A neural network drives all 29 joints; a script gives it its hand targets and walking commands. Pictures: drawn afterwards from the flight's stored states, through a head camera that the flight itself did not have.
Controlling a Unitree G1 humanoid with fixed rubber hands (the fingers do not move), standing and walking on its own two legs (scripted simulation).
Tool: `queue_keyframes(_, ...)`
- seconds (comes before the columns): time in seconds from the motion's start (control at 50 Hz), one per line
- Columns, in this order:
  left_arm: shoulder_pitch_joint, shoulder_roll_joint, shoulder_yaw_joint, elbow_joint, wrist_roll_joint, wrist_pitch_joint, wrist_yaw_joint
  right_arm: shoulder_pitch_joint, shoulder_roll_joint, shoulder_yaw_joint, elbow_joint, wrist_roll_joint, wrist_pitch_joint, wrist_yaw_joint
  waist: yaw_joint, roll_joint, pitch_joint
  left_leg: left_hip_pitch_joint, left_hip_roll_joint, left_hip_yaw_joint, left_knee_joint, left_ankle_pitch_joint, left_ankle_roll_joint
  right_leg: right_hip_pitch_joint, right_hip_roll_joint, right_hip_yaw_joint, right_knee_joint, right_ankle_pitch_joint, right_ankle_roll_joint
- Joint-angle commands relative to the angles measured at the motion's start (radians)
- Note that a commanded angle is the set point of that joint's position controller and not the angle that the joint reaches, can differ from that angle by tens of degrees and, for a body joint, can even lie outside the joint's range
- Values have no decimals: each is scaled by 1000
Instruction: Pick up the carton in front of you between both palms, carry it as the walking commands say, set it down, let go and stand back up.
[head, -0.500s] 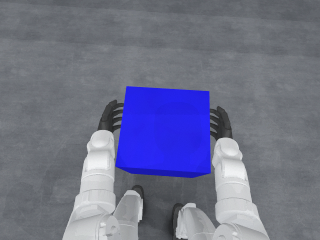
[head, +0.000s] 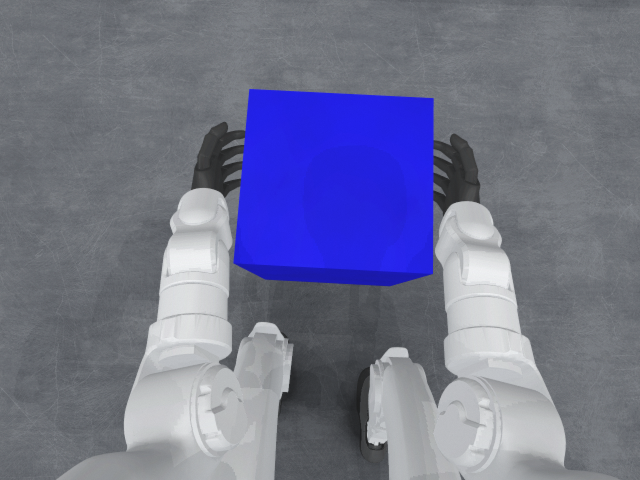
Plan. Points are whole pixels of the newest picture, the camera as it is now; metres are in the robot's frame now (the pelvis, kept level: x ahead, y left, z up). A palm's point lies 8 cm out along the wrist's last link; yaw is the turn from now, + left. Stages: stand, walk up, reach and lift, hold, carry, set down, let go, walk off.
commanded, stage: set down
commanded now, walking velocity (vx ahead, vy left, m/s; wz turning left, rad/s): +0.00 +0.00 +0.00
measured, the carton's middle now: (333, 206) +0.45 +0.04 -0.15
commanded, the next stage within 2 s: none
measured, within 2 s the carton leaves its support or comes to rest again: rests again in 2.00 s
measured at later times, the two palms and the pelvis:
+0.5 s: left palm (234, 205) +0.46 +0.20 -0.24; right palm (417, 204) +0.49 -0.10 -0.23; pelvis -0.02 +0.00 -0.12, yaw -1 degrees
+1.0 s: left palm (235, 206) +0.49 +0.22 -0.36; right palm (387, 208) +0.52 -0.08 -0.37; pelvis -0.03 -0.01 -0.21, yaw -1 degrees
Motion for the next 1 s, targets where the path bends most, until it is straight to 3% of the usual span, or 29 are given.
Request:
queue_keyframes(0.0,-574,-921,-565,58,-146,-15,-201,-646,859,553,42,120,-24,247,20,79,-915,737,-147,49,5,249,-17,67,142,-66,-95,157,4)
queue_keyframes(0.12,-669,-918,-614,21,-197,-8,-161,-734,835,580,40,165,-19,245,20,106,-1042,699,-147,51,102,262,-34,-23,153,-84,24,159,1)
queue_keyframes(0.24,-742,-886,-602,23,-212,-1,-140,-815,817,586,57,195,-7,248,43,91,-1062,624,-146,56,183,238,-33,-116,154,-93,113,131,4)
queue_keyframes(0.48,-873,-773,-521,62,-218,-15,-151,-939,748,562,118,205,-12,218,71,34,-1020,394,-134,96,359,232,-29,-215,145,-98,256,122,11)
queue_keyframes(0.76,-1037,-616,-524,70,-305,-61,-167,-1112,636,644,149,297,-59,164,118,1,-1013,262,-100,130,551,265,-36,-175,128,-94,437,167,13)
queue_keyframes(0.86,-1019,-651,-498,149,-351,-78,-179,-1162,589,637,153,307,-89,153,93,-23,-940,222,-93,120,614,305,-32,-196,117,-94,491,194,6)
queue_keyframes(0.98,-1029,-698,-521,157,-400,-76,-195,-1182,598,667,128,324,-102,148,74,-21,-999,212,-92,117,662,367,-33,-148,111,-91,537,268,-3)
